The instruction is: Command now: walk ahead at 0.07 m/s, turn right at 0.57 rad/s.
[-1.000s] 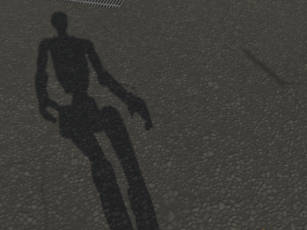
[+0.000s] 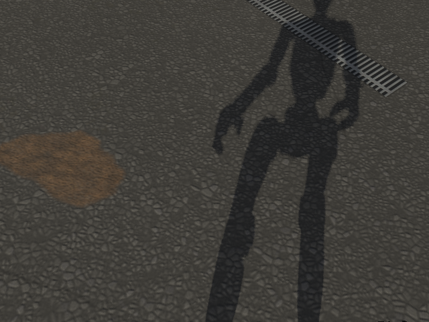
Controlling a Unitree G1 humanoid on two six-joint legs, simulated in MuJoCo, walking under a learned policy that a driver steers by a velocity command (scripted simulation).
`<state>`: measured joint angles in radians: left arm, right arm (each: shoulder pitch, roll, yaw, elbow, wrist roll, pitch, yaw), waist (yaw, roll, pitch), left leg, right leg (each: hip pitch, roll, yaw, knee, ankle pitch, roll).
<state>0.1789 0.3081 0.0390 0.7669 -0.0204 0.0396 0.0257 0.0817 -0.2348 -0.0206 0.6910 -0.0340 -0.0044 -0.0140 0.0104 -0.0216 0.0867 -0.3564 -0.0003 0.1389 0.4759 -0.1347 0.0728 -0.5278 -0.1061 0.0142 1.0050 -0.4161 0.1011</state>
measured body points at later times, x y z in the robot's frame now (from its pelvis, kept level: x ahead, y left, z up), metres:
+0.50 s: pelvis +0.05 -0.06 +0.01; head +0.08 -0.11 +0.46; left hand +0.31 +0.15 -0.06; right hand +0.11 -0.40 -0.09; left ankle +0.16 +0.07 -0.68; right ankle +0.02 -0.15 -0.73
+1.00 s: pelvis +0.23 -0.16 +0.00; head +0.27 -0.15 +0.45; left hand +0.57 -0.10 -0.04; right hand +0.03 -0.34 -0.11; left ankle +0.16 +0.04 -0.73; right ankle +0.22 -0.32 -0.73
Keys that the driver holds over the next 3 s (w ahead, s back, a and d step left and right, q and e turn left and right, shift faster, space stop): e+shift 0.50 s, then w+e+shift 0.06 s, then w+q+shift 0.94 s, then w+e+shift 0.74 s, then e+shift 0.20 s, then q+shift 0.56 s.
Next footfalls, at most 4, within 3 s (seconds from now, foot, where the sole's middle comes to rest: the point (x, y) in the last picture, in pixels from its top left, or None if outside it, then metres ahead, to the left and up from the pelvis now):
0.16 right None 0.06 -0.16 -0.77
0.66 left None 0.19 0.01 -0.77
1.00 right None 0.26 -0.34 -0.77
1.42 left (272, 226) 0.74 -0.16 -0.77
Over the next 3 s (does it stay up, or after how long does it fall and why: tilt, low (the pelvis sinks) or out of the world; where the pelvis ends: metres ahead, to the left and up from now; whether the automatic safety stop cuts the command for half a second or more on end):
stays up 1.64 -0.25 0.00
